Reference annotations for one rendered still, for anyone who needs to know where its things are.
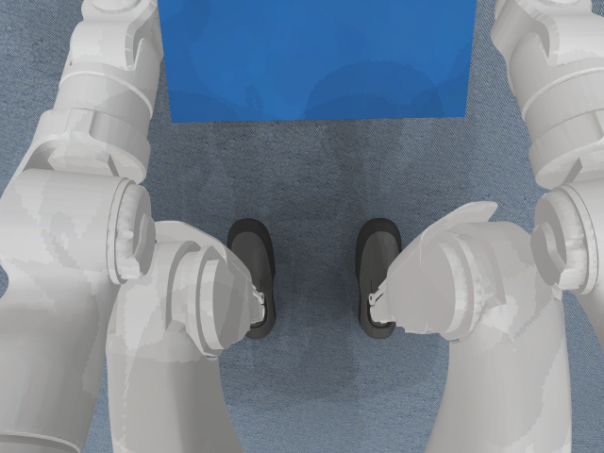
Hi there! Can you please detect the right robot forearm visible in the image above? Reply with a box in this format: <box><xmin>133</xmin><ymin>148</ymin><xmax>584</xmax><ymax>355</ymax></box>
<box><xmin>491</xmin><ymin>0</ymin><xmax>604</xmax><ymax>190</ymax></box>

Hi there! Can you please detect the robot left upper arm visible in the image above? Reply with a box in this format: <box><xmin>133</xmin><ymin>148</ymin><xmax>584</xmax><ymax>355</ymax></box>
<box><xmin>0</xmin><ymin>168</ymin><xmax>156</xmax><ymax>453</ymax></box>

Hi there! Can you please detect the robot right upper arm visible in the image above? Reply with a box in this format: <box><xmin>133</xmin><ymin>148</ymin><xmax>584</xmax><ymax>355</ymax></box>
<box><xmin>530</xmin><ymin>177</ymin><xmax>604</xmax><ymax>357</ymax></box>

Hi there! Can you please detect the left robot shin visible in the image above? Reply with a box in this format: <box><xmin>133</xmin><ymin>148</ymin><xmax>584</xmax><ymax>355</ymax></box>
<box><xmin>107</xmin><ymin>221</ymin><xmax>265</xmax><ymax>344</ymax></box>

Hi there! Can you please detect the carton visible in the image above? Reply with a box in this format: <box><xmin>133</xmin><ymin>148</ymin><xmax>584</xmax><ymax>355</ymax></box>
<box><xmin>158</xmin><ymin>0</ymin><xmax>477</xmax><ymax>123</ymax></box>

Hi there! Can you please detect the left robot thigh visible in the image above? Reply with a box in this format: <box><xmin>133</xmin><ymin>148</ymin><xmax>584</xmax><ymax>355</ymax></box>
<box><xmin>106</xmin><ymin>241</ymin><xmax>244</xmax><ymax>453</ymax></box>

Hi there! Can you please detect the left robot forearm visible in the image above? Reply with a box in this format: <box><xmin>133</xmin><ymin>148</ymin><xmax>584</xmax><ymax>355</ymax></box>
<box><xmin>0</xmin><ymin>0</ymin><xmax>164</xmax><ymax>270</ymax></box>

